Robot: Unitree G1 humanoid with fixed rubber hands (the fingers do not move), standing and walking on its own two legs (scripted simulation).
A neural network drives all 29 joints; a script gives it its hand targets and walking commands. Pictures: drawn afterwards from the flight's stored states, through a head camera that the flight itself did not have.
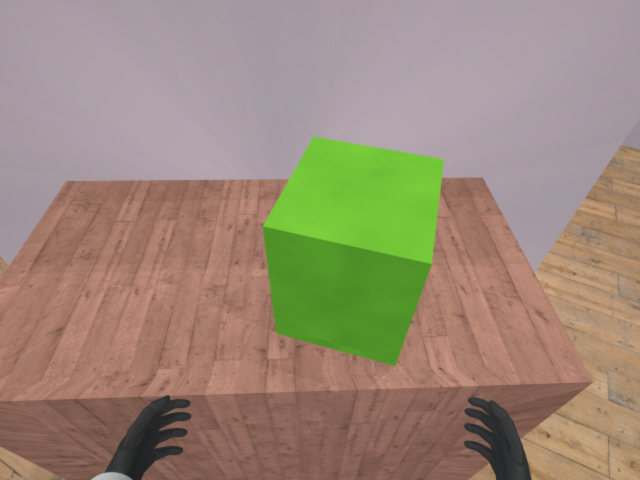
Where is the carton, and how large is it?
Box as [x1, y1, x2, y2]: [263, 137, 443, 365]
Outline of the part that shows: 313,137 263,225 276,333 394,365 431,264 443,159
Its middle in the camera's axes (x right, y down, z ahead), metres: +0.05 +0.02 +0.60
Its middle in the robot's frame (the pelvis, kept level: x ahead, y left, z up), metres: +0.45 -0.01 +0.03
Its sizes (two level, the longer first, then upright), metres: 0.210 0.200 0.250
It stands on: a pedestal, 0.68 m high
